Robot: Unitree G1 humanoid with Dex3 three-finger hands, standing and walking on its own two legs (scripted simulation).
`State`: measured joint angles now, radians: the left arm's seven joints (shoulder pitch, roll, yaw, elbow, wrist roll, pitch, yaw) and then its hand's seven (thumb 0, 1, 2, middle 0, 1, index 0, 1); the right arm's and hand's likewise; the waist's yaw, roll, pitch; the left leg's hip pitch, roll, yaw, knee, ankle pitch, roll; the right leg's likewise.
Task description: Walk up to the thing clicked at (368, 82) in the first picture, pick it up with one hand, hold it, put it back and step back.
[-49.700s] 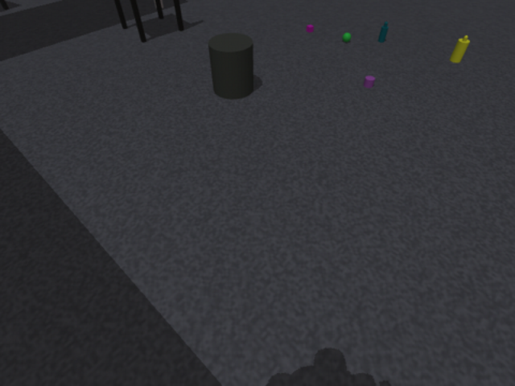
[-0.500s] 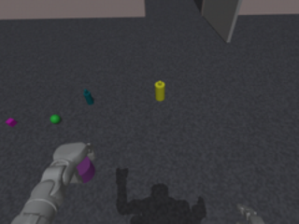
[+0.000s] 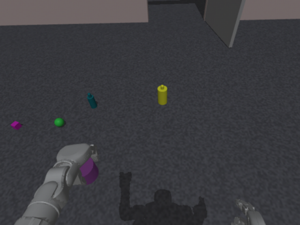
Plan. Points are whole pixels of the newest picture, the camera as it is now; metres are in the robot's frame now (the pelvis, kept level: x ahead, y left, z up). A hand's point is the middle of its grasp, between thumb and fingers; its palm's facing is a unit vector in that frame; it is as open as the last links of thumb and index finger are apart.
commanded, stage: hold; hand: left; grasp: from above
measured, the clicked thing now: (84, 170) +0.31 +0.24 -0.07
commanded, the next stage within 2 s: crouch in 0.68 s
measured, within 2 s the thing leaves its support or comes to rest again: neither
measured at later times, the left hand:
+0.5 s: hand (79, 168) +0.29 +0.23 -0.02, palm faces -0.45 -0.07 -0.89, open 9.2 cm
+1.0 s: hand (80, 168) +0.30 +0.23 -0.04, palm faces -0.46 -0.06 -0.89, open 9.2 cm
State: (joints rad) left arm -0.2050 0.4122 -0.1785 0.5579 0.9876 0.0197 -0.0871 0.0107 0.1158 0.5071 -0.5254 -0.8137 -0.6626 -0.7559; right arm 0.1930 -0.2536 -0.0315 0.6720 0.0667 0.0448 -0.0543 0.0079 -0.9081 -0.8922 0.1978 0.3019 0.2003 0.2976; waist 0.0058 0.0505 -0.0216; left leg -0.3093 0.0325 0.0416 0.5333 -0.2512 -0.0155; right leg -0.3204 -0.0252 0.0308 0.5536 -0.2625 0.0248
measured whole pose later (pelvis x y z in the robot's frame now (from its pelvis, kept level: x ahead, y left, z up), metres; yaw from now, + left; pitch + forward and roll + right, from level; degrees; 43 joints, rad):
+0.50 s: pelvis +0.00 +0.00 +0.00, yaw +0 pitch +1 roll +0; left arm -0.21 0.42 -0.18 0.56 0.98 0.01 -0.09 0.01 0.09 0.56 -0.53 -0.82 -0.66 -0.77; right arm 0.18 -0.25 -0.02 0.67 0.07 0.05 -0.06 0.01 -0.91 -0.89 0.20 0.30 0.20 0.30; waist 0.01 0.05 0.00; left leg -0.26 0.03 0.04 0.48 -0.23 -0.01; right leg -0.27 -0.03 0.03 0.50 -0.24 0.03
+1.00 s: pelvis +0.01 +0.00 +0.00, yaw +0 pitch +2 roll +1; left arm -0.22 0.41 -0.16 0.65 1.01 -0.03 -0.02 0.01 0.10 0.57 -0.51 -0.84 -0.64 -0.79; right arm 0.18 -0.25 -0.04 0.67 0.07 0.08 -0.06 0.01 -0.90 -0.89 0.20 0.30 0.20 0.30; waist 0.00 0.04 0.00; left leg -0.27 0.03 0.04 0.47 -0.23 -0.02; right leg -0.28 -0.03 0.03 0.50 -0.25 0.02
